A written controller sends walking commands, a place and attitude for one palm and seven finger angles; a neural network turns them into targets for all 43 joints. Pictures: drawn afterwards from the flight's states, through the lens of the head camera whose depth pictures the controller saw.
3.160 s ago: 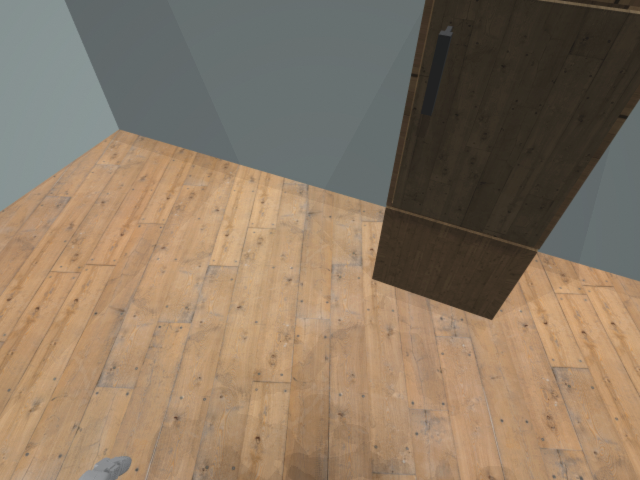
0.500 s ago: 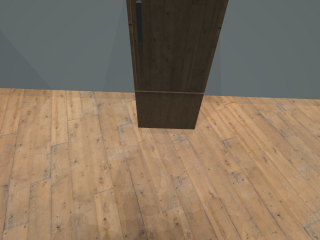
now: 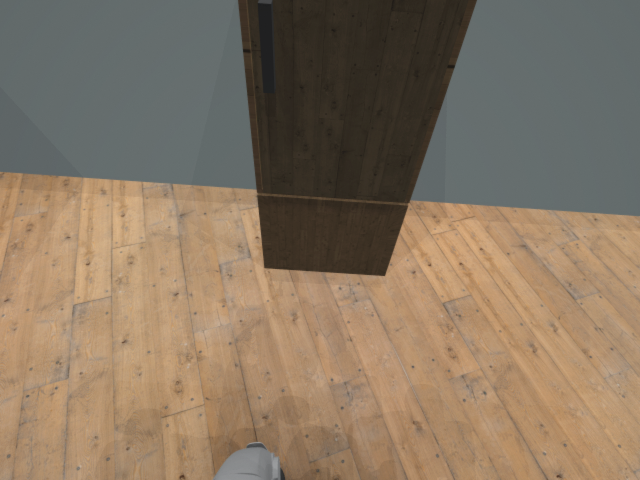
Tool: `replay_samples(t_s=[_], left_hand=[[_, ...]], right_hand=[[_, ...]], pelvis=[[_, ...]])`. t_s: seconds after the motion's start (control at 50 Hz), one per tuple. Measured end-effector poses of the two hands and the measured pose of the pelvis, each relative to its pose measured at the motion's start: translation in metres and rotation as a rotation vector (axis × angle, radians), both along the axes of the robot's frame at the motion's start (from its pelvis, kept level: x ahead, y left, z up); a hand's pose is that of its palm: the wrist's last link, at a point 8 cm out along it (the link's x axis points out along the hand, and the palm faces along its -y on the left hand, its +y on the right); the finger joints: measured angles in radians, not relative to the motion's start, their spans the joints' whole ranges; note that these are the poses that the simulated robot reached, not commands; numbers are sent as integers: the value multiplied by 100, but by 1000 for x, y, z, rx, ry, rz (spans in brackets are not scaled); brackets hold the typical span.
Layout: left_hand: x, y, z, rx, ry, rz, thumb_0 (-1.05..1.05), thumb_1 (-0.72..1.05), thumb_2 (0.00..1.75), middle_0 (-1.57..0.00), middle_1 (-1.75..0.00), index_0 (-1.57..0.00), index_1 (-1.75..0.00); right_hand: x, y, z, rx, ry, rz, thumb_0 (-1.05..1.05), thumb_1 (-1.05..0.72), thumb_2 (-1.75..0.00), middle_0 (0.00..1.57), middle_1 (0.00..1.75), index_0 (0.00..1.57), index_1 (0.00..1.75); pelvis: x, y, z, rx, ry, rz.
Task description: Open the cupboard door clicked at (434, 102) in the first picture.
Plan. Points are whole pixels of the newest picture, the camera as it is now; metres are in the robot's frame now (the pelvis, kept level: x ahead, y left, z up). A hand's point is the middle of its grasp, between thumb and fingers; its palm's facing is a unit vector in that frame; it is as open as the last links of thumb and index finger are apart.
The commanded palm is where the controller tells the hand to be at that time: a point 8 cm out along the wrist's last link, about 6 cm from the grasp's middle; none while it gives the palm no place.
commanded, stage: take the last steps up to it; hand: left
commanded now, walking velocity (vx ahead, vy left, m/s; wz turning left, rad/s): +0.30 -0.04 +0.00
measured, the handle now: (269, 44) +0.86 +0.17 +0.11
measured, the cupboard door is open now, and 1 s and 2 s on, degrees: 0 0 0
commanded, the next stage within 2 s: come to a stop and stand still in 0.60 s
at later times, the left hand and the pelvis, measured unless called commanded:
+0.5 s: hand (211, 391) +0.26 +0.18 -0.15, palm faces -0.02 -0.99 -0.14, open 7.4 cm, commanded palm none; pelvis +0.18 +0.01 +0.03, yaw -1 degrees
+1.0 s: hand (240, 332) +0.36 +0.16 -0.16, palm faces +0.08 -0.97 -0.21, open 7.3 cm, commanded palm none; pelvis +0.32 -0.02 +0.01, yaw +1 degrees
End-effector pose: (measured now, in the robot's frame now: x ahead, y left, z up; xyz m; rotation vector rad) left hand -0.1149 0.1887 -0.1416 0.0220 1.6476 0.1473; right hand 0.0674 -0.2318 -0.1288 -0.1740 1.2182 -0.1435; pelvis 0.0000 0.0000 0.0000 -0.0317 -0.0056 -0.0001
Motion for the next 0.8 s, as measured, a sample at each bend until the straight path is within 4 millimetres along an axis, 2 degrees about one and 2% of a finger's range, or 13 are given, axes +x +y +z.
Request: replay_samples(t_s=[0.06,0.1,0.14,0.2,0.3,0.36,0.46,0.56,0.64,0.68,0.72,0.8], left_hand=[[17,13,-10,-13,49,9,1,91,90,-20,-30,-20,-30],[42,25,-11,-7,33,-2,1,91,90,-20,-30,-20,-30],[78,39,-9,7,-22,-25,1,91,90,-20,-30,-20,-30],[144,56,-3,28,-151,-53,1,91,90,-20,-30,-20,-30],[241,69,9,52,-349,-65,1,91,90,-20,-30,-19,-30],[285,67,15,50,-399,-78,0,91,90,-20,-30,-19,-30],[344,55,20,41,-410,-123,0,92,90,-20,-30,-19,-30],[404,30,19,33,-404,-183,1,91,90,-20,-30,-19,-30],[456,3,12,36,-435,-213,1,91,90,-20,-30,-19,-30],[474,-8,9,46,-466,-201,1,91,90,-20,-30,-20,-30],[481,-16,11,50,-480,-169,1,91,90,-20,-30,-20,-30],[489,-7,22,118,-492,-88,-3,95,90,-20,-30,-20,-30]], right_hand=[[43,20,-5,-7,-67,15,1,-91,-90,20,30,20,30],[56,30,-3,-2,-88,1,1,-91,-90,20,30,20,30],[59,35,3,-2,-91,-46,0,-92,-90,20,30,20,30],[63,29,17,-42,-80,-74,-2,-96,-90,21,30,20,30],[57,30,24,-43,23,-77,-2,-95,-90,20,30,20,30],[53,35,23,-22,77,-102,-1,-94,-90,20,30,20,30],[45,44,20,25,176,-161,0,-92,-90,20,30,20,30],[38,46,15,72,303,-221,0,-91,-90,20,30,20,30],[41,37,6,107,416,-251,0,-91,-90,20,30,20,30],[52,28,1,120,460,-243,1,-91,-90,20,30,20,30],[74,16,-1,114,462,-216,1,-91,-90,20,30,20,30],[147,-10,-2,70,364,-144,1,-91,-90,20,30,20,30]], pelvis=[[29,13,-11,5,-10,-2],[43,20,-9,6,-22,-22],[57,25,-1,7,-31,-32],[76,30,11,7,-32,-28],[109,32,22,9,-19,-22],[129,30,25,13,-13,-17],[166,21,26,20,-6,-20],[206,3,22,30,6,-26],[244,-18,10,36,15,-21],[260,-28,4,26,12,-12],[273,-34,5,20,3,5],[296,-41,13,17,-1,21]])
